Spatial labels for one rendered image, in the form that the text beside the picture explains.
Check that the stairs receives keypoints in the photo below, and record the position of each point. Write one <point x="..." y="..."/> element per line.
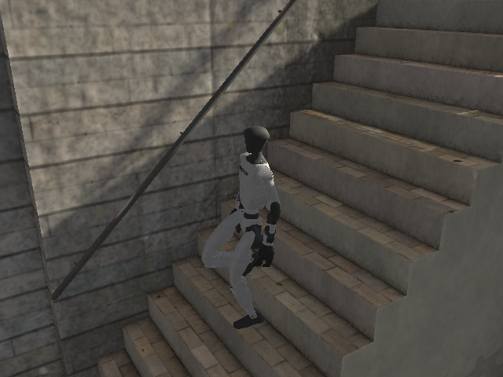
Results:
<point x="388" y="252"/>

